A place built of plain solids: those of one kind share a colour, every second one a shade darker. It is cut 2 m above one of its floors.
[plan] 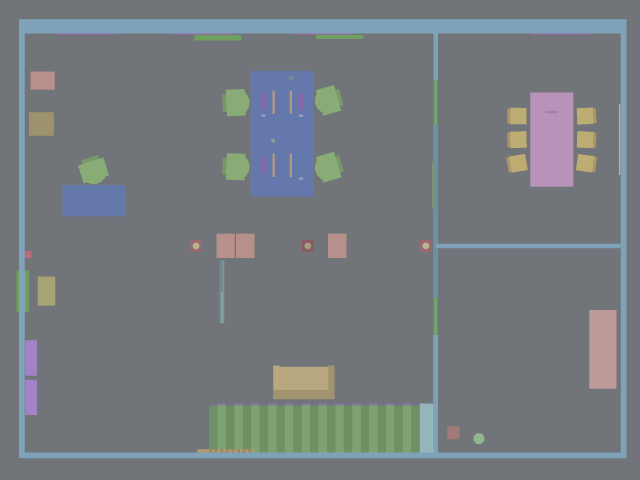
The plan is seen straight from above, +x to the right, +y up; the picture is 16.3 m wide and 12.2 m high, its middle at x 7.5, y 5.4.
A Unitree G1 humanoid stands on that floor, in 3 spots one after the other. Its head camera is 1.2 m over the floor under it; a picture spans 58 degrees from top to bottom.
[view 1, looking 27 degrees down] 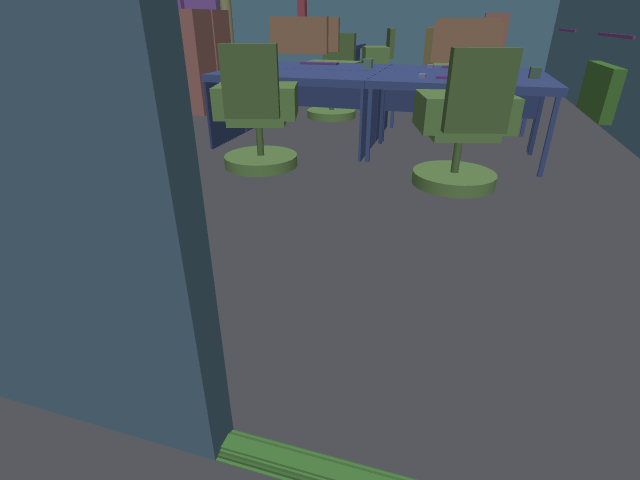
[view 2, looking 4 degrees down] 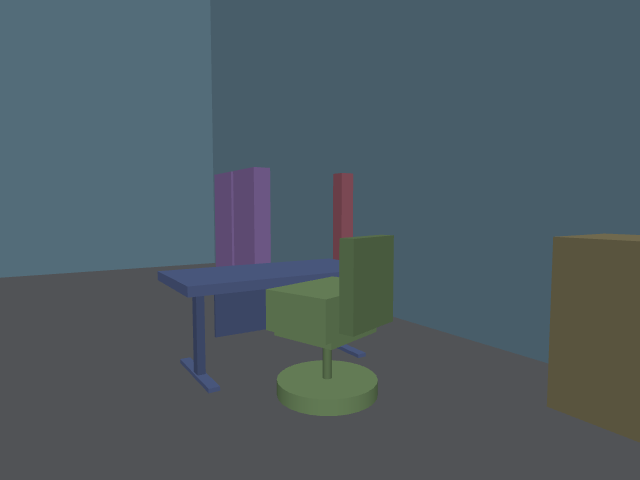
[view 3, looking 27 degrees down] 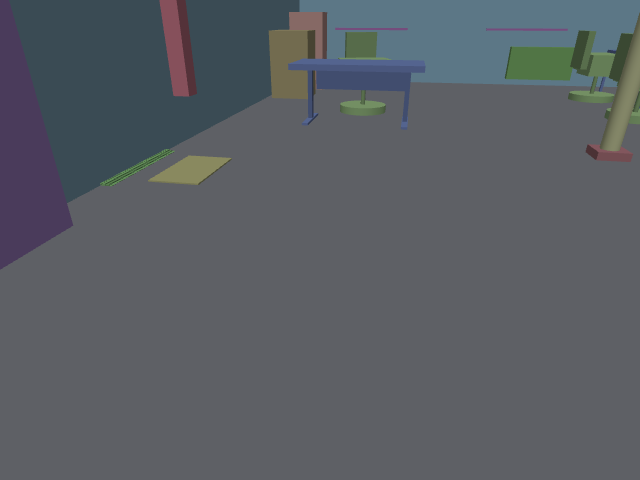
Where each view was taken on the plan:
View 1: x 11.24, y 8.89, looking -163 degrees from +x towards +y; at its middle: ground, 2.64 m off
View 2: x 3.30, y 9.45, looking -123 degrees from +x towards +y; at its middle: wall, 6.08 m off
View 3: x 2.38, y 0.64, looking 101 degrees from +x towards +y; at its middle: ground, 2.64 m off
